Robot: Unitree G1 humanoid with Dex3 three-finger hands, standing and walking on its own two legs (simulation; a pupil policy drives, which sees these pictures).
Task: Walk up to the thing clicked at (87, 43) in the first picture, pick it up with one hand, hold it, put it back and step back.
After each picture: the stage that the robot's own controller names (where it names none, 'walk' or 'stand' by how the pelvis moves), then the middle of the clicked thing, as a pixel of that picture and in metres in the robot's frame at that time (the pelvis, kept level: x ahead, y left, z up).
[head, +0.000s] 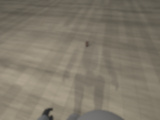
stand; (87, 44) +1.59 +0.14 -0.72
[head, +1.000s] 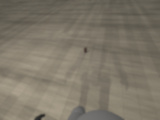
walk; (85, 50) +1.46 +0.27 -0.72
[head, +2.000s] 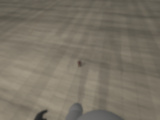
walk; (79, 63) +0.95 +0.27 -0.71
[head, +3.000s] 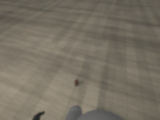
walk; (76, 83) +0.57 +0.22 -0.70
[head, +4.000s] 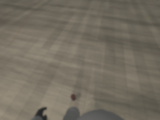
stand; (73, 97) +0.34 +0.18 -0.70
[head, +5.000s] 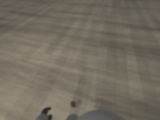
stand; (73, 104) +0.28 +0.20 -0.72
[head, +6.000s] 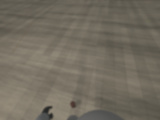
stand; (73, 104) +0.29 +0.21 -0.73
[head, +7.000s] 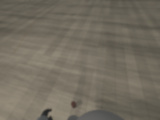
stand; (73, 104) +0.29 +0.21 -0.73
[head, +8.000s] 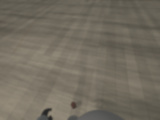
stand; (73, 105) +0.28 +0.20 -0.73
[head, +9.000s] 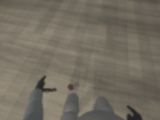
go down; (70, 87) +0.32 +0.20 -0.61
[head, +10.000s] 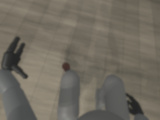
go down; (66, 67) +0.38 +0.21 -0.31
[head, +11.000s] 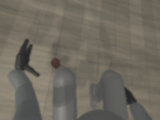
close in; (55, 63) +0.37 +0.23 -0.26
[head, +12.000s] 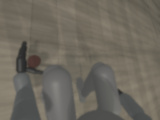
close; (33, 62) +0.37 +0.25 -0.22
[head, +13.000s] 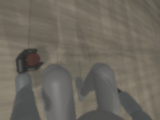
close; (32, 61) +0.36 +0.25 -0.22
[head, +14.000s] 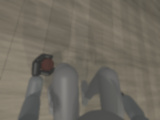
lift; (46, 65) +0.32 +0.24 -0.18
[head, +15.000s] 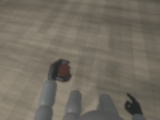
lift; (64, 73) +0.31 +0.18 +0.01
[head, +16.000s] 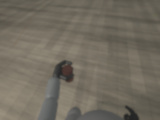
hold; (68, 74) +0.32 +0.17 +0.02
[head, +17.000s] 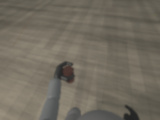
hold; (69, 74) +0.32 +0.17 +0.01
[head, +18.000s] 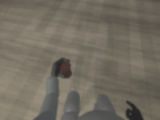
crouch; (66, 71) +0.35 +0.18 -0.05
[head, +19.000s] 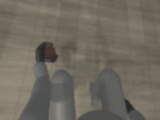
lower; (51, 55) +0.42 +0.23 -0.13
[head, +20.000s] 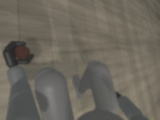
lower; (23, 55) +0.41 +0.27 -0.23
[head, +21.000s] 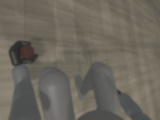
lower; (27, 54) +0.40 +0.27 -0.22
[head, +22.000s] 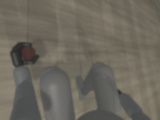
lower; (29, 55) +0.39 +0.27 -0.22
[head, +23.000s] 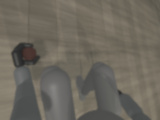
lower; (30, 56) +0.39 +0.27 -0.22
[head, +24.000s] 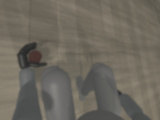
open; (35, 58) +0.38 +0.25 -0.23
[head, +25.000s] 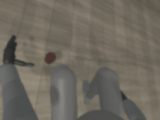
stand; (49, 58) +0.38 +0.23 -0.25
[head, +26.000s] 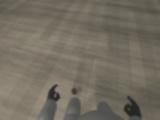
stand; (74, 91) +0.34 +0.16 -0.61
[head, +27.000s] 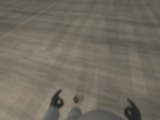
stand; (75, 100) +0.34 +0.17 -0.67
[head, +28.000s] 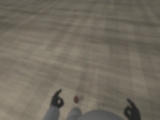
stand; (76, 99) +0.34 +0.17 -0.67
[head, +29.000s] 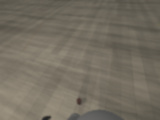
stand; (79, 101) +0.36 +0.15 -0.72
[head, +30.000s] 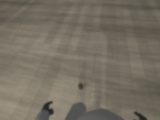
walk; (80, 86) +0.42 +0.13 -0.70
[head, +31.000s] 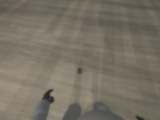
walk; (79, 70) +0.65 +0.15 -0.69
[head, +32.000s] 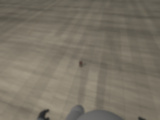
stand; (80, 64) +0.95 +0.24 -0.70
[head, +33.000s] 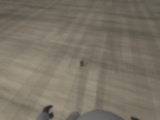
stand; (81, 63) +0.97 +0.18 -0.72
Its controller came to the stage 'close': yes
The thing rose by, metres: 0.71
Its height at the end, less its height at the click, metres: +0.00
